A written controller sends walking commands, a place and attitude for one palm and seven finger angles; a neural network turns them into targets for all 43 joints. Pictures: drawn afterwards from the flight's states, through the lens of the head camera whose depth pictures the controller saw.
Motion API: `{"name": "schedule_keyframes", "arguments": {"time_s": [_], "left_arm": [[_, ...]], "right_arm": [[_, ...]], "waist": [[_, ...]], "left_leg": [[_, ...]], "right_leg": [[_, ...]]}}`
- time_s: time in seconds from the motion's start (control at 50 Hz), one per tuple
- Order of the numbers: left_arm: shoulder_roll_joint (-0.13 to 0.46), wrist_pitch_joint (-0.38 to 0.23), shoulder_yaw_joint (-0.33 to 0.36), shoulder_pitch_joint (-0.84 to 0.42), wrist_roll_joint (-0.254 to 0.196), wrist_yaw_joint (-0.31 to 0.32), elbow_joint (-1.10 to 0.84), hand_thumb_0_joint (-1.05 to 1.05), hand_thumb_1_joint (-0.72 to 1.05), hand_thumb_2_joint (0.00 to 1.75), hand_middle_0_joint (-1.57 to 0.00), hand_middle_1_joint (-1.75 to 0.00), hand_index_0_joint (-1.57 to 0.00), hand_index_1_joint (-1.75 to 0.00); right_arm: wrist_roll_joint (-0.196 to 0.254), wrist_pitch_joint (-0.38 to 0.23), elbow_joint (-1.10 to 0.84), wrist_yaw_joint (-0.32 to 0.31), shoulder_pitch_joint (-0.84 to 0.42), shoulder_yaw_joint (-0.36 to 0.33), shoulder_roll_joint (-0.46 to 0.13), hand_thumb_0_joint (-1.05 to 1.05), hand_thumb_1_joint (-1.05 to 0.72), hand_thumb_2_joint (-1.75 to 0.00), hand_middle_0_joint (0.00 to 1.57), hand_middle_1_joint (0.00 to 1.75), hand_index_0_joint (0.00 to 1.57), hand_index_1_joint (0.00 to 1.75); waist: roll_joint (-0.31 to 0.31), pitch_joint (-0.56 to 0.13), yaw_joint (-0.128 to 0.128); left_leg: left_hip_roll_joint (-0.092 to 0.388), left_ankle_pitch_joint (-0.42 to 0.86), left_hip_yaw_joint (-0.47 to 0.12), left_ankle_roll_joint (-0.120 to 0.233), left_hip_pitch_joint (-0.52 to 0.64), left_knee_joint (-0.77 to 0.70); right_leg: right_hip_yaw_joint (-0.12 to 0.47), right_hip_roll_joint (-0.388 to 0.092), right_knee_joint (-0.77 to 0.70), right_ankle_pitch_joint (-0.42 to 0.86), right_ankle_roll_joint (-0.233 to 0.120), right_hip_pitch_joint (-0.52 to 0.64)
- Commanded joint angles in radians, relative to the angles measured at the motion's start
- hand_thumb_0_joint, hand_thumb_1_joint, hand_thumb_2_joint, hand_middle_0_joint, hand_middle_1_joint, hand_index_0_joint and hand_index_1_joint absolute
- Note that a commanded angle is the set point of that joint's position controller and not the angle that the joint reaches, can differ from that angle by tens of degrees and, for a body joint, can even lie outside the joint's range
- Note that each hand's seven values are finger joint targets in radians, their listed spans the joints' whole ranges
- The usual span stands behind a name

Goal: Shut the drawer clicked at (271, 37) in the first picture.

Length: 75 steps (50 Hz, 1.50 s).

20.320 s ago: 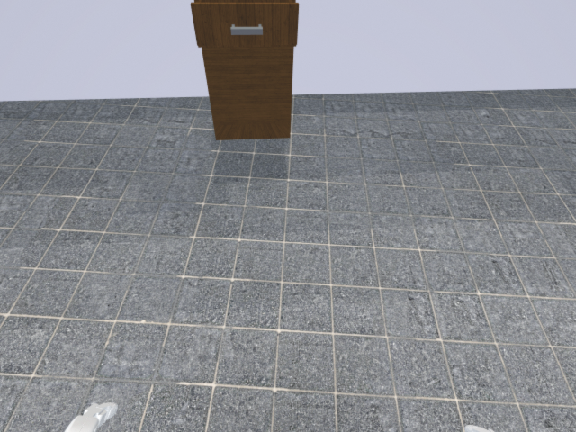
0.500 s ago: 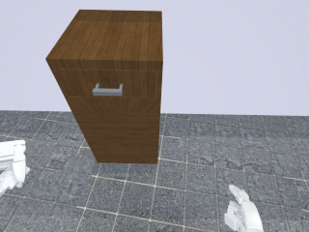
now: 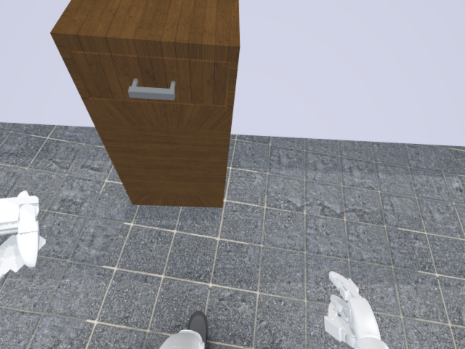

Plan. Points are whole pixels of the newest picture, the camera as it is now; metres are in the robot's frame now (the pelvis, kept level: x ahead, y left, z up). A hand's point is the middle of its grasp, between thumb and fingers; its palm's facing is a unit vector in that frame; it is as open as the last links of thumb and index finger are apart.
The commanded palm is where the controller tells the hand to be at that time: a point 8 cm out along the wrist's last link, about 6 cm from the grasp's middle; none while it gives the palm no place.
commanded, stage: step back with the hand held close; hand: left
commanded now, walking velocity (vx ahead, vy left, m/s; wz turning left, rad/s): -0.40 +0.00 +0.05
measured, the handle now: (153, 88) +0.69 +0.26 -0.04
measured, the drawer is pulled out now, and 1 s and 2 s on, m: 0.00 0.00 0.00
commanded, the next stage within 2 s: stop stepping back and stand still in 0.04 s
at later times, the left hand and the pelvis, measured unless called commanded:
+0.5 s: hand out of the picture +0.08 +0.22 +0.16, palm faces +0.34 -0.87 -0.36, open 3.2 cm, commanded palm +0.02 +0.28 +0.18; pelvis -0.10 -0.01 +0.00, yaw +1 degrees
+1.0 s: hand out of the picture +0.06 +0.29 +0.16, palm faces +0.45 -0.82 -0.35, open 3.2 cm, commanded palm -0.02 +0.33 +0.18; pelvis -0.13 +0.04 -0.01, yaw +3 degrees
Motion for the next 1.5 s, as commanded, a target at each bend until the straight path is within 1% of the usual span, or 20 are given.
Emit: {"name": "schedule_keyframes", "arguments": {"time_s": [0.0,0.04,0.1,0.18,0.24,0.38,0.48,0.54,0.66,0.72,0.76,0.82,0.88,0.92,1.0,1.1,1.2,1.22,1.34,1.48], "left_arm": [[0.191,-0.083,0.148,0.043,-0.015,-0.007,-0.282,0.0,0.9,0.9,-1.4,-1.6,-1.4,-1.6],[0.226,-0.087,0.215,0.091,-0.035,-0.009,-0.292,0.0,0.9,0.9,-1.4,-1.6,-1.4,-1.6],[0.221,-0.07,0.261,0.192,-0.073,-0.008,-0.182,0.0,0.9,0.9,-1.4,-1.6,-1.4,-1.6],[0.132,0.004,0.18,0.146,-0.05,-0.003,-0.037,0.0,0.9,0.9,-1.4,-1.6,-1.4,-1.6],[0.092,0.021,0.073,0.016,-0.024,0.011,-0.016,0.0,0.9,0.9,-1.4,-1.6,-1.4,-1.6],[0.13,0.012,0.055,-0.075,0.007,0.032,-0.147,0.0,0.9,0.9,-1.4,-1.6,-1.4,-1.6],[0.118,0.008,0.08,-0.043,0.013,0.042,-0.161,0.0,0.9,0.9,-1.4,-1.6,-1.4,-1.6],[0.099,0.027,0.09,-0.058,0.024,0.044,-0.14,0.0,0.9,0.9,-1.4,-1.6,-1.4,-1.6],[0.061,0.055,0.048,0.078,-0.005,0.021,-0.115,0.0,0.9,0.9,-1.4,-1.6,-1.4,-1.6],[0.101,0.066,0.047,0.051,-0.002,0.01,-0.206,0.0,0.9,0.9,-1.4,-1.6,-1.4,-1.6],[0.141,0.045,0.11,-0.064,-0.003,0.017,-0.235,0.0,0.9,0.9,-1.4,-1.6,-1.4,-1.6],[0.084,0.067,0.065,-0.051,0.004,0.031,-0.101,0.0,0.9,0.9,-1.4,-1.6,-1.4,-1.6],[0.085,0.049,0.052,-0.111,0.011,0.044,-0.125,0.0,0.9,0.9,-1.4,-1.6,-1.4,-1.6],[0.092,0.016,0.053,-0.151,0.029,0.055,-0.22,0.0,0.9,0.9,-1.4,-1.6,-1.4,-1.6],[0.128,0.012,0.1,-0.036,0.018,0.034,-0.233,0.0,0.9,0.9,-1.4,-1.6,-1.4,-1.6],[0.098,0.021,0.114,0.139,0.014,0.031,-0.174,0.0,0.9,0.9,-1.4,-1.6,-1.4,-1.6],[0.109,0.021,0.129,0.053,0.005,0.036,-0.105,0.0,0.9,0.9,-1.4,-1.6,-1.4,-1.6],[-0.044,0.191,-0.27,-0.114,0.121,-0.103,0.699,0.0,0.9,0.9,-1.4,-1.6,-1.4,-1.6],[-0.137,0.281,-0.314,-0.195,0.096,-0.129,0.917,0.0,0.9,0.9,-1.16,-1.34,-1.16,-1.34],[-0.109,0.292,-0.347,-0.287,0.07,-0.115,1.347,0.0,0.9,0.9,-0.88,-1.04,-0.88,-1.04]], "right_arm": [[0.007,-0.015,-0.126,-0.004,-0.004,-0.066,-0.177,0.0,-0.9,-0.9,0.2,0.3,0.2,0.3],[0.017,0.007,-0.162,-0.004,-0.022,-0.067,-0.169,0.0,-0.9,-0.9,0.2,0.3,0.2,0.3],[0.081,0.043,-0.22,-0.021,-0.093,-0.06,-0.151,0.0,-0.9,-0.9,0.2,0.3,0.2,0.3],[0.068,0.069,-0.193,-0.038,-0.091,-0.041,-0.123,0.0,-0.9,-0.9,0.2,0.3,0.2,0.3],[0.074,0.047,-0.174,-0.05,-0.03,-0.055,-0.189,0.0,-0.9,-0.9,0.2,0.3,0.2,0.3],[0.068,0.028,-0.195,-0.05,-0.032,-0.062,-0.172,0.0,-0.9,-0.9,0.2,0.3,0.2,0.3],[0.045,0.022,-0.171,-0.055,-0.022,-0.053,-0.17,0.0,-0.9,-0.9,0.2,0.3,0.2,0.3],[0.038,0.009,-0.183,-0.063,-0.029,-0.039,-0.169,0.0,-0.9,-0.9,0.2,0.3,0.2,0.3],[0.034,-0.001,-0.185,-0.047,-0.001,-0.049,-0.146,0.0,-0.9,-0.9,0.2,0.3,0.2,0.3],[0.042,0.044,-0.152,-0.038,0.002,-0.06,-0.153,0.0,-0.9,-0.9,0.2,0.3,0.2,0.3],[0.021,0.045,-0.127,-0.026,0.01,-0.047,-0.151,0.0,-0.9,-0.9,0.2,0.3,0.2,0.3],[0.042,0.028,-0.14,-0.05,-0.016,-0.062,-0.138,0.0,-0.9,-0.9,0.2,0.3,0.2,0.3],[0.037,0.001,-0.124,-0.073,-0.031,-0.034,-0.142,0.0,-0.9,-0.9,0.2,0.3,0.2,0.3],[0.031,-0.027,-0.14,-0.068,0.006,-0.034,-0.163,0.0,-0.9,-0.9,0.2,0.3,0.2,0.3],[0.025,-0.064,-0.123,-0.033,0.022,-0.039,-0.133,0.0,-0.9,-0.9,0.2,0.3,0.2,0.3],[0.042,-0.036,-0.163,-0.013,-0.01,-0.046,-0.152,0.0,-0.9,-0.9,0.2,0.3,0.2,0.3],[0.039,-0.001,-0.144,-0.03,0.006,-0.057,-0.136,0.0,-0.9,-0.9,0.2,0.3,0.2,0.3],[0.031,-0.014,0.08,0.062,0.016,-0.101,-0.262,0.0,-0.9,-0.9,0.2,0.3,0.2,0.3],[0.008,0.103,0.049,0.03,0.076,-0.063,-0.185,0.0,-0.9,-0.9,0.2,0.3,0.2,0.3],[0.01,0.128,0.193,0.013,0.067,-0.037,-0.158,0.0,-0.9,-0.9,0.2,0.3,0.2,0.3]], "waist": [[0.256,-0.396,0.007],[0.187,-0.402,0.014],[-0.218,-0.248,0.015],[0.026,-0.097,-0.04],[0.109,-0.104,-0.04],[-0.109,-0.026,-0.032],[0.133,0.037,-0.046],[0.454,0.021,-0.03],[0.18,-0.14,-0.003],[-0.208,-0.068,-0.027],[-0.071,-0.088,-0.048],[-0.111,0.019,-0.046],[0.144,0.048,-0.045],[0.455,-0.01,-0.043],[0.154,-0.078,-0.026],[0.209,-0.085,-0.026],[-0.075,-0.037,-0.043],[-0.018,-0.04,-0.083],[-0.229,-0.119,-0.028],[0.2,-0.037,-0.004]], "left_leg": [[0.172,0.436,-0.177,0.014,0.664,0.067],[0.143,0.31,-0.133,0.007,0.57,0.104],[-0.022,-0.305,-0.024,-0.044,0.306,0.402],[0.006,-0.233,-0.058,-0.032,0.198,0.273],[0.069,0.081,-0.1,0.018,0.366,0.11],[-0.005,-0.313,-0.105,-0.007,0.262,0.252],[0.044,-0.399,-0.177,-0.018,0.361,0.157],[0.208,-0.994,-0.497,-0.024,0.068,-0.349],[0.09,-0.609,-0.194,-0.078,0.143,-0.164],[-0.049,-0.367,-0.027,-0.067,0.12,0.599],[-0.002,-0.359,-0.071,-0.062,0.017,0.77],[0.064,-0.393,-0.094,-0.037,0.135,0.465],[0.028,-0.377,-0.008,-0.016,0.332,0.094],[0.269,-0.296,-0.452,0.099,0.479,-0.06],[0.295,-0.052,-0.412,0.122,0.366,-0.064],[0.169,-0.43,-0.137,0.018,0.07,-0.032],[0.015,-0.434,-0.055,-0.039,0.18,0.287],[0.065,-0.306,-0.071,-0.044,0.129,0.472],[0.083,-0.061,-0.166,0.016,0.189,0.275],[0.093,-0.022,-0.165,0.009,0.21,0.06]], "right_leg": [[-0.029,0.018,-0.082,0.114,0.01,-0.145],[-0.018,-0.017,-0.106,0.266,0.013,-0.093],[0.082,-0.258,-0.127,0.709,0.008,-0.175],[0.103,-0.26,0.0,0.741,-0.047,-0.146],[0.038,-0.137,0.1,0.569,0.058,-0.181],[0.2,-0.242,-0.18,0.021,-0.038,-0.218],[0.073,-0.152,-0.09,-0.212,-0.073,-0.378],[-0.085,0.069,0.371,-0.187,-0.017,-0.131],[-0.141,0.06,0.059,-0.17,-0.04,0.08],[0.315,-0.324,-0.301,-0.194,-0.178,-0.216],[0.222,-0.373,-0.22,0.13,-0.24,-0.184],[0.212,-0.311,-0.204,-0.248,-0.182,-0.299],[0.042,-0.191,0.006,-0.13,-0.109,-0.296],[-0.059,-0.048,0.347,-0.086,-0.008,-0.43],[0.023,-0.075,0.404,-0.111,0.013,-0.298],[-0.076,-0.049,0.1,0.077,0.017,0.057],[0.267,-0.252,-0.195,-0.191,-0.099,-0.201],[0.115,-0.352,0.023,0.268,-0.108,-0.296],[0.015,-0.179,0.133,0.412,-0.037,-0.171],[-0.005,-0.133,0.071,0.241,-0.016,-0.06]]}}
